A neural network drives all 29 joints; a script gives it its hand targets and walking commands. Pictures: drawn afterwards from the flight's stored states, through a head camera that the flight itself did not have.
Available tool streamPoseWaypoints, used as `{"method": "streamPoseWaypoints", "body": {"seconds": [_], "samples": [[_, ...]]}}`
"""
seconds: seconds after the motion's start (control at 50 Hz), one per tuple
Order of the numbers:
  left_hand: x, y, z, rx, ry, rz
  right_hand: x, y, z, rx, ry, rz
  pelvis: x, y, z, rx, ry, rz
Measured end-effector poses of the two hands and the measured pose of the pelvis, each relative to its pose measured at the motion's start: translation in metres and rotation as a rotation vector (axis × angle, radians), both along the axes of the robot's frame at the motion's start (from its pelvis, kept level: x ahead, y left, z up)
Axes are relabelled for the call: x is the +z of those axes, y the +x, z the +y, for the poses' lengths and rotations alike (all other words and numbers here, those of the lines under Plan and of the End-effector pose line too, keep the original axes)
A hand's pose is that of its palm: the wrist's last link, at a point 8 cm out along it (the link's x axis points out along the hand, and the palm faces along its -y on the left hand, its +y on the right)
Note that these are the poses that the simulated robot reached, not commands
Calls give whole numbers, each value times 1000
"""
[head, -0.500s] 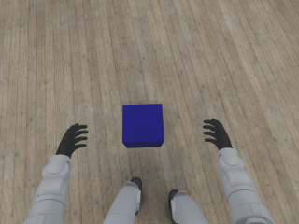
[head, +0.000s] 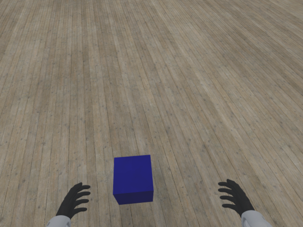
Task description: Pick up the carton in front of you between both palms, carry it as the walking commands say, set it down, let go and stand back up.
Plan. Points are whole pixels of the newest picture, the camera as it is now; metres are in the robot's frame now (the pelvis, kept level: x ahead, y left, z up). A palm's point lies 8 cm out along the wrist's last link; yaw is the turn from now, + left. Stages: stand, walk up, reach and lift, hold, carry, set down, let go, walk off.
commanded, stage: let go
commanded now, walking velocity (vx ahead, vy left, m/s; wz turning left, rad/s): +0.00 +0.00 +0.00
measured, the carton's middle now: (134, 180) +0.43 +0.10 -0.65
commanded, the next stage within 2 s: stand in 0.28 s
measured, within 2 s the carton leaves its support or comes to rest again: neither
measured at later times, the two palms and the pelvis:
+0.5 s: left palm out of the picture +0.12 +0.29 -0.10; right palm (242, 223) +0.13 -0.24 -0.12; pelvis +0.03 +0.01 -0.02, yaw +5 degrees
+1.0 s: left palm out of the picture +0.05 +0.30 -0.13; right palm (226, 209) +0.17 -0.21 -0.13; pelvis +0.04 +0.02 -0.03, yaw +11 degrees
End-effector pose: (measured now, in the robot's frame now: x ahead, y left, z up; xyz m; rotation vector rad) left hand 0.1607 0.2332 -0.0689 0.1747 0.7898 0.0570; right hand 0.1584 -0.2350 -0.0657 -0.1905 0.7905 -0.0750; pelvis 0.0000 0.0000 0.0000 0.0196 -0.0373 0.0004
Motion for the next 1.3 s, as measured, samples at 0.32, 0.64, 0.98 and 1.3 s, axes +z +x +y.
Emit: {"method": "streamPoseWaypoints", "body": {"seconds": [0.32,0.64,0.98,1.3], "samples": [[2,1,22,49,85,-6,-11,1,6,-13,-35,7,-4,9,7,24,-4,18],[-45,-74,70,257,161,162,-65,-7,6,75,-120,216,-26,37,20,134,-17,119],[-59,-111,69,332,147,269,-69,15,22,132,-128,228,-29,40,23,191,-30,103],[-64,-145,69,359,140,333,-67,6,20,161,-150,248,-28,30,21,220,-36,77]]}}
